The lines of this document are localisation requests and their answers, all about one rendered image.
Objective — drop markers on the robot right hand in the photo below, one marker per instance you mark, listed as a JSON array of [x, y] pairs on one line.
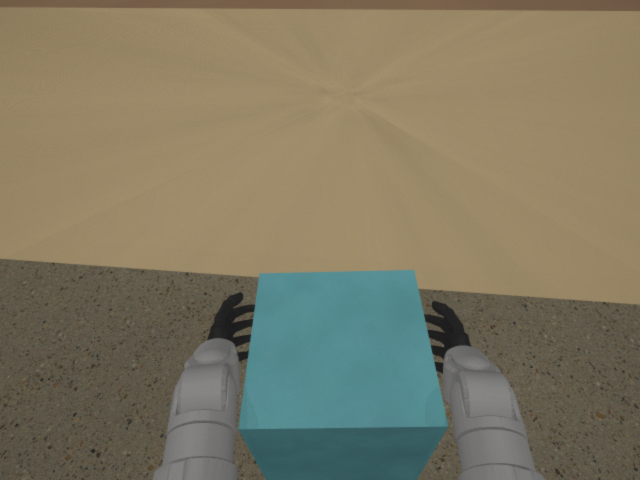
[[454, 331]]

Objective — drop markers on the carton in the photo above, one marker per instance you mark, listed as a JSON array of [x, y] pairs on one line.
[[341, 382]]

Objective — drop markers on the robot right forearm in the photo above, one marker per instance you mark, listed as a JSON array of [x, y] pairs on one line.
[[488, 426]]

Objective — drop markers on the robot left forearm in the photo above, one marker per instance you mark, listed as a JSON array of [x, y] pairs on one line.
[[203, 416]]

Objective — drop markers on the robot left hand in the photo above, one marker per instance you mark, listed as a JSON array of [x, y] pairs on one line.
[[223, 326]]

